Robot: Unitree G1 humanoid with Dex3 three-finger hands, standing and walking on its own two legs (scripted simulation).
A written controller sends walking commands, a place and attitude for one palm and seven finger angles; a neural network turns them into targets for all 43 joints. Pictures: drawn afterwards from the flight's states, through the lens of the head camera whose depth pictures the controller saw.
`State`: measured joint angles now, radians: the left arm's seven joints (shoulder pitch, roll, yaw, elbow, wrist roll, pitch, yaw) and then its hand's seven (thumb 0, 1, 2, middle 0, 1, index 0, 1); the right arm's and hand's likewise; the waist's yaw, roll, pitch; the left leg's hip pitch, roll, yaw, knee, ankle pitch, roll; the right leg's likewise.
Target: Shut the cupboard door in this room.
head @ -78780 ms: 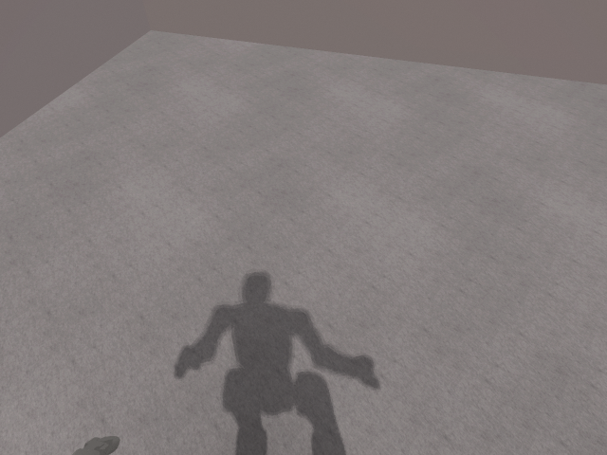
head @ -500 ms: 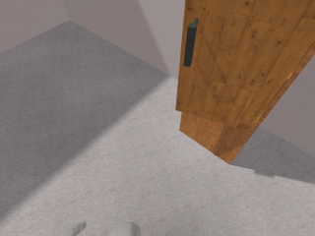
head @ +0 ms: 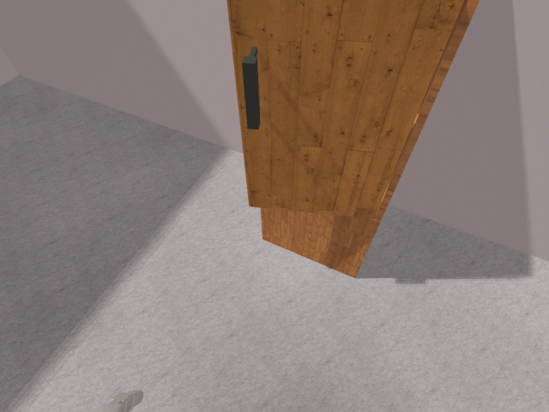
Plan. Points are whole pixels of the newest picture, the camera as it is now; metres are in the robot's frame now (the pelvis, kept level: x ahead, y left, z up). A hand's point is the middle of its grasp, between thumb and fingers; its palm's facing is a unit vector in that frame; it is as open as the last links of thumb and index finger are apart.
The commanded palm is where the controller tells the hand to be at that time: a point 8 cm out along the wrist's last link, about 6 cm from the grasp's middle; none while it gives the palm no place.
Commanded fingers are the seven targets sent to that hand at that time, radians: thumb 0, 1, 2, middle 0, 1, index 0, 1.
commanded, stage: take the last steps up to it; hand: left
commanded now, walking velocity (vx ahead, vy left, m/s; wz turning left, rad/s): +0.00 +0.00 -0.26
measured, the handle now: (253, 89) +0.66 +0.07 +0.09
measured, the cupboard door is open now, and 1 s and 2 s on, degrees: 19 19 19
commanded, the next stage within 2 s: come to a stop and stand still in 0.62 s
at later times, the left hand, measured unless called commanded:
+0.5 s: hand out of the picture +0.14 +0.18 -0.16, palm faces -0.09 -0.99 -0.14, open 7.4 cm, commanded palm none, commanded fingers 0.00 0.90 0.90 -0.20 -0.30 -0.20 -0.30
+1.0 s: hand (228, 329) +0.28 +0.10 -0.16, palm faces -0.10 -0.97 -0.21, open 7.3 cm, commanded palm none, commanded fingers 0.00 0.90 0.90 -0.20 -0.30 -0.20 -0.30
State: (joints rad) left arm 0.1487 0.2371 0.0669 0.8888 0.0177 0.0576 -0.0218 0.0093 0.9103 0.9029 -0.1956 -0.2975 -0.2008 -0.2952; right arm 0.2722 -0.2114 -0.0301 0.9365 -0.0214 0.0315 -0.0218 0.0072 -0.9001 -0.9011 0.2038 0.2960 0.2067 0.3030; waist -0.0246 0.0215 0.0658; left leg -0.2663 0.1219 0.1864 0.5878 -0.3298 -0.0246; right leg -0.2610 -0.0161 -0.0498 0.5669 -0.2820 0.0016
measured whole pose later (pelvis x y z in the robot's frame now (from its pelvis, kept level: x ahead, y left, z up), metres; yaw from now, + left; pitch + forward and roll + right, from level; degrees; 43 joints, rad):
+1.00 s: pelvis +0.19 -0.07 +0.01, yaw -7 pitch +1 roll -1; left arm 0.16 0.15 0.04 1.02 0.02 0.00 0.04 0.00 0.93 0.90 -0.20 -0.30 -0.21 -0.30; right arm 0.19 -0.17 -0.04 1.02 0.00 0.05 -0.03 0.01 -0.92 -0.90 0.20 0.30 0.20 0.30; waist -0.01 0.02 0.07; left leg -0.38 0.02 0.05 0.76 -0.42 -0.04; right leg -0.24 0.00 -0.11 0.48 -0.25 -0.04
